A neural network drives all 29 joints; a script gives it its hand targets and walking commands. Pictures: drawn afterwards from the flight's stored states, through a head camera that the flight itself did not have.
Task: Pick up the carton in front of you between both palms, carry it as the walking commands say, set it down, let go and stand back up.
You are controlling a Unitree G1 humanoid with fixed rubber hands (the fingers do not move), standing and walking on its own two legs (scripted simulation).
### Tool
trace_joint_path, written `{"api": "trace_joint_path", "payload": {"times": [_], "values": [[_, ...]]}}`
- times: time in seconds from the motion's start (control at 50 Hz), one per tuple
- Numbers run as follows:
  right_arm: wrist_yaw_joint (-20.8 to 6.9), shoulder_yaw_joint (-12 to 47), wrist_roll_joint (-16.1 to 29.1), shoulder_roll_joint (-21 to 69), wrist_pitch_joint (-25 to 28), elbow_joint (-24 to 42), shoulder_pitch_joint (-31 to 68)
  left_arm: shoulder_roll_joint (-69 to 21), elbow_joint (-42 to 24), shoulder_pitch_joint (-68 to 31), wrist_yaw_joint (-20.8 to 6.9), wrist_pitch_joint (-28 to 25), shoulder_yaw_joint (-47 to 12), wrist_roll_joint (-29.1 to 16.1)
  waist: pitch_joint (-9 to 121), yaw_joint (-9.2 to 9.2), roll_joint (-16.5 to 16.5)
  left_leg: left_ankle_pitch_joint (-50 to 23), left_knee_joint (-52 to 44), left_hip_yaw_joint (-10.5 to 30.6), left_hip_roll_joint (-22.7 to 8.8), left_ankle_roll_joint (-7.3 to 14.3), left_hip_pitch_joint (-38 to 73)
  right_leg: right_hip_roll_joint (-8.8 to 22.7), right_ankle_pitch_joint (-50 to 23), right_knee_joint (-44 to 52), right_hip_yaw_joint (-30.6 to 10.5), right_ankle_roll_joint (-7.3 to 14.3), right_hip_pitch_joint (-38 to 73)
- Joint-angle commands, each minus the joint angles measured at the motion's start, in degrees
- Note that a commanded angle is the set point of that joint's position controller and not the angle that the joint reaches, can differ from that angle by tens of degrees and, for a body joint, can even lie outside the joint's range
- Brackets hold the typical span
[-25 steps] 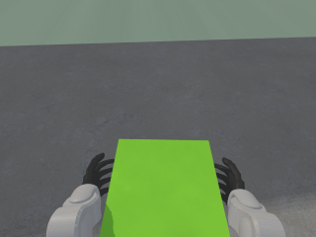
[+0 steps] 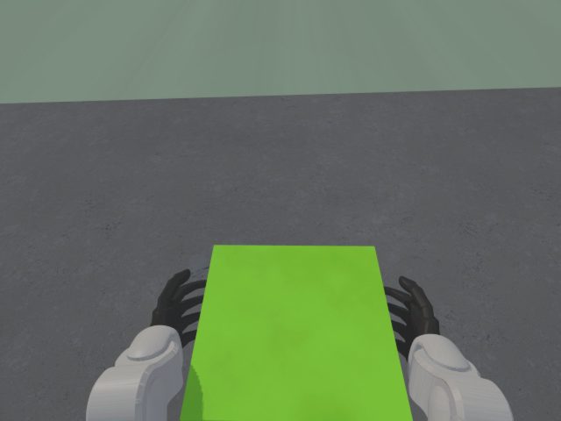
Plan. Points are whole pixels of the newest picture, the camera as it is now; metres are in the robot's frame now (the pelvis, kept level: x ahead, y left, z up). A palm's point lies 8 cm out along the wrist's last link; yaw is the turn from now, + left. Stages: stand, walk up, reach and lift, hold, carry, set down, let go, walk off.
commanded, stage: carry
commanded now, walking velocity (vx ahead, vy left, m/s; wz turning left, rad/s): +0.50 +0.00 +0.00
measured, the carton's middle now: (292, 360) +0.24 +0.01 +0.00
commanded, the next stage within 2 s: none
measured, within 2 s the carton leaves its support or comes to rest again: neither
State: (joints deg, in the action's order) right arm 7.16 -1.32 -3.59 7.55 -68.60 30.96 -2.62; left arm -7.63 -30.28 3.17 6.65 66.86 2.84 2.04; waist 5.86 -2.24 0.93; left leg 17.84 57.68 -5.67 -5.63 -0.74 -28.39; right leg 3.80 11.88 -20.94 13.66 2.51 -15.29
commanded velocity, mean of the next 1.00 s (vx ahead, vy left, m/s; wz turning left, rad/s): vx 0.07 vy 0.00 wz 0.00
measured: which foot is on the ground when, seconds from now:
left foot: up 0.00-0.22, down 0.24-1.00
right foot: down 0.00-0.24, up 0.26-0.56, down 0.58-1.00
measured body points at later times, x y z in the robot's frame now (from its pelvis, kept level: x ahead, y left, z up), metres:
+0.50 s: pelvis +0.30 +0.03 +0.00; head +0.33 +0.04 +0.45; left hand +0.57 +0.15 +0.08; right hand +0.53 -0.15 +0.08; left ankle +0.30 +0.12 -0.75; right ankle +0.33 -0.10 -0.72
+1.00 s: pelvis +0.42 -0.01 -0.01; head +0.41 -0.01 +0.44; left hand +0.67 +0.14 +0.08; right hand +0.67 -0.16 +0.08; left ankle +0.30 +0.12 -0.74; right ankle +0.41 -0.11 -0.74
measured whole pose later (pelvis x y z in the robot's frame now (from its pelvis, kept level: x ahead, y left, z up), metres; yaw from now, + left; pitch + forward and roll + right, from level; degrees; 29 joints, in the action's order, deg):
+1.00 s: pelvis +0.42 -0.01 -0.01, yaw +0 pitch +4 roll -1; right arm 7.2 -2.7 -3.3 7.4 -68.1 30.1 -0.4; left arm -7.4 -29.4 0.1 6.6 67.2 2.5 3.4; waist 6.2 0.0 0.4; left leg 19.9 24.7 -10.1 -6.0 -3.7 -5.8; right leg 3.4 13.0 -29.3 13.0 1.3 -18.0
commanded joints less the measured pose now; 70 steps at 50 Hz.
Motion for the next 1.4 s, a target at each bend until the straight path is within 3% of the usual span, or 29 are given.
{"api": "trace_joint_path", "payload": {"times": [0.0,0.06,0.08,0.14,0.16,0.18,0.2,0.22,0.24,0.26,0.28,0.32,0.4,0.48,0.56,0.6,0.62,0.68,0.78,0.82,0.86,0.94,0.98,1.06,1.22,1.26,1.3,1.32,1.38], "values": [[-5.00,35.49,11.48,45.65,3.34,4.84,17.06,-45.36,-6.11,-21.03,-7.54,-1.25,-38.29,-16.62,8.05,1.29,-8.12,-5.63,-14.36,-1.75,-0.80,-0.06,-10.65,14.76,-21.63,9.17,-12.26,5.15,22.40],[-4.42,36.42,12.64,42.04,2.06,6.17,15.55,-40.04,-5.73,-16.01,-6.59,-0.30,-35.61,-14.14,5.56,1.13,-13.63,-9.81,-24.86,-6.31,1.23,-0.65,-2.05,11.58,-22.97,9.12,-5.91,2.66,18.51],[-4.35,36.34,13.30,42.64,1.78,6.75,18.48,-40.08,-7.09,-16.26,-6.37,0.05,-35.58,-13.57,4.02,0.78,-8.37,-9.79,-27.12,-7.40,2.42,-0.47,-2.72,10.15,-21.73,8.15,-5.91,2.94,18.25],[-4.30,36.39,15.65,40.91,0.96,10.52,20.70,-39.77,-8.07,-16.60,-5.68,0.74,-34.82,-14.54,4.45,0.91,-13.50,-12.07,-31.86,-11.55,5.16,0.45,2.20,9.74,-31.49,3.11,-4.09,1.75,21.08],[-4.42,35.87,15.55,40.43,0.47,8.61,19.70,-39.24,-7.97,-17.96,-5.38,1.19,-34.78,-14.34,5.86,2.36,-12.70,-15.50,-33.68,-11.35,5.41,1.48,10.41,8.63,-38.16,-4.50,-0.84,0.09,17.70],[-4.50,35.08,15.51,38.60,0.18,7.02,18.68,-36.96,-9.05,-18.67,-5.02,1.54,-34.28,-13.83,7.72,3.45,-6.09,-17.12,-33.62,-11.39,5.68,2.55,22.83,6.41,-43.13,-13.66,-0.05,-1.62,11.38],[-4.35,34.84,15.15,37.65,0.19,6.79,16.95,-35.73,-8.99,-17.94,-4.56,1.69,-34.47,-12.96,14.55,4.17,1.72,-35.61,-35.72,1.94,-6.22,5.33,38.41,3.03,-24.84,-28.80,0.05,-4.30,-0.18],[-4.15,32.34,14.49,35.15,0.36,5.80,14.14,-35.19,-10.08,-18.84,-4.15,2.40,-36.57,-13.54,16.26,3.74,16.05,-55.77,-35.32,20.16,-18.18,12.48,46.58,-3.40,12.14,-43.51,-2.48,-6.31,-14.95],[-4.37,31.04,13.66,36.14,-0.11,4.24,13.79,-36.91,-8.29,-18.72,-4.07,2.65,-37.03,-13.63,16.68,4.21,15.30,-66.48,-35.68,22.39,-20.65,18.40,46.47,-4.28,21.34,-53.54,-8.09,-4.48,-20.59],[-5.40,33.10,14.96,39.10,0.02,5.62,15.01,-39.94,-8.34,-18.84,-4.34,2.05,-37.20,-14.33,14.83,3.70,6.72,-64.13,-36.37,17.84,-19.75,15.14,41.41,0.38,19.29,-50.76,-12.17,-3.26,-19.12],[-6.21,34.97,16.11,42.60,0.78,8.63,17.08,-43.86,-8.29,-20.13,-5.05,1.32,-37.79,-14.89,15.45,3.38,3.99,-54.44,-37.59,13.12,-17.52,11.25,38.57,2.07,16.43,-45.01,-13.65,-2.71,-17.22],[-7.11,34.89,16.64,45.34,1.55,6.06,19.05,-46.26,-7.39,-20.59,-5.90,0.76,-38.12,-13.83,14.25,2.83,7.12,-45.51,-40.62,5.75,-13.08,6.67,34.01,2.62,12.51,-30.48,-11.72,-1.76,-12.58],[-8.34,37.06,18.24,47.18,2.86,8.62,19.04,-48.55,-9.14,-19.85,-5.71,-1.28,-39.04,-12.87,12.91,3.06,7.70,-52.07,-40.12,-1.03,-11.45,7.19,31.29,-1.60,5.90,-14.81,-6.96,-3.19,-6.20],[-7.89,36.91,17.18,41.28,1.04,8.18,18.46,-43.44,-5.05,-15.78,-4.78,0.56,-35.39,-10.47,10.63,2.43,6.65,-32.01,-37.05,-6.95,-8.45,2.91,24.40,-0.73,-10.96,-3.73,-2.43,-3.34,2.62],[-7.05,34.51,17.42,39.97,0.05,8.92,21.28,-41.11,-9.30,-22.61,-5.13,1.97,-36.56,-13.55,9.59,2.75,1.52,-11.45,-32.52,-6.22,-4.63,-0.99,16.09,8.27,-28.24,-4.09,-7.14,-1.87,9.52],[-6.23,33.65,15.61,37.28,-1.51,4.70,19.77,-38.39,-4.97,-21.70,-4.84,3.03,-35.44,-13.56,8.22,3.03,-5.13,-16.60,-32.06,-2.36,-4.60,-1.23,16.42,10.89,-39.78,-6.24,-9.41,-0.18,10.65],[-5.73,33.60,15.12,36.42,-1.85,4.19,19.95,-38.86,-3.69,-20.18,-4.81,2.82,-35.00,-13.93,9.18,2.41,-2.96,-18.97,-31.87,-3.91,-4.08,-2.34,18.45,9.48,-43.08,-7.61,-9.43,0.06,9.09],[-5.59,33.76,14.50,38.00,-2.11,1.43,21.29,-38.34,1.06,-18.18,-5.12,3.36,-31.94,-11.75,10.25,2.75,-7.77,-22.77,-28.71,-3.08,-3.69,-3.12,20.65,8.23,-49.01,-6.21,-8.96,-0.12,8.26],[-6.37,36.01,16.46,47.54,0.32,3.84,22.51,-48.88,-5.54,-25.86,-6.47,0.88,-36.92,-16.28,18.35,2.62,-5.07,-8.58,-31.29,-3.61,-0.81,-3.85,16.69,9.07,-56.19,-8.74,-9.23,1.16,19.47],[-6.46,35.19,15.95,47.43,0.58,2.62,22.31,-46.53,-3.67,-24.38,-6.63,0.85,-35.96,-14.89,16.91,2.54,-8.02,-12.18,-32.52,-4.26,-0.17,-3.89,16.30,8.75,-62.36,-8.93,-8.64,0.81,21.73],[-6.22,35.00,16.05,45.73,0.74,3.27,21.83,-46.84,-2.73,-21.29,-6.10,0.81,-35.64,-14.80,14.77,2.32,-2.74,-20.53,-34.50,-4.57,-0.66,-3.71,15.66,7.57,-56.97,-11.23,-7.15,0.73,20.16],[-7.27,35.12,15.18,43.08,0.97,4.28,18.64,-45.96,-1.14,-17.09,-5.63,0.99,-36.45,-12.32,14.19,2.39,5.86,-48.32,-29.72,-3.52,-4.62,-3.35,29.60,3.52,-29.57,-10.03,-3.60,-2.09,4.76],[-7.94,34.22,14.01,42.55,1.10,1.25,17.66,-44.63,-1.77,-18.93,-7.07,0.85,-34.73,-11.90,11.82,1.84,1.03,-48.01,-30.24,-4.82,-4.19,-3.12,27.13,1.96,-28.46,-8.77,-1.48,-3.09,5.19],[-10.01,33.10,11.67,42.22,3.49,-2.91,16.91,-42.99,-0.37,-22.36,-9.19,-1.32,-37.37,-12.20,10.47,2.68,-0.13,-28.96,-31.96,-3.60,-3.23,-2.31,19.54,5.07,-37.83,-7.94,-6.01,-1.70,10.03],[-11.41,32.24,10.41,39.17,9.85,-8.60,23.11,-40.60,9.34,-23.42,-10.69,-8.20,-32.83,-8.73,11.13,2.53,-2.00,-24.62,-32.98,-3.03,-5.87,-0.83,21.61,5.91,-27.07,-9.52,-6.21,-0.63,7.11],[-11.79,32.17,9.91,39.84,11.40,-10.50,23.93,-39.79,12.29,-23.49,-10.83,-9.21,-30.62,-7.62,10.09,2.60,-3.54,-13.85,-32.36,-3.16,-5.38,-0.75,18.72,6.20,-21.71,-7.29,-6.62,-0.45,8.00],[-12.18,26.91,6.51,37.16,12.94,-15.72,24.50,-38.59,17.74,-23.67,-11.12,-10.65,-28.43,-3.68,4.81,2.63,-0.13,-1.68,-35.80,-2.96,-4.54,-0.25,13.78,7.31,-15.21,-3.78,-8.50,-1.23,5.33],[-12.17,26.70,5.74,37.53,13.71,-17.17,24.18,-37.94,16.86,-26.80,-11.25,-11.92,-27.30,-4.29,5.60,2.54,-2.01,-1.19,-35.80,-1.02,-4.49,0.21,15.79,7.20,-11.63,-3.38,-9.16,-0.91,4.06],[-13.29,22.56,5.09,36.08,17.52,-21.93,29.07,-37.47,23.42,-27.02,-11.52,-15.48,-24.55,-1.06,0.45,2.10,2.72,2.10,-37.78,-2.22,-4.84,0.27,13.61,6.04,-6.11,-2.27,-8.20,-2.19,0.25]]}}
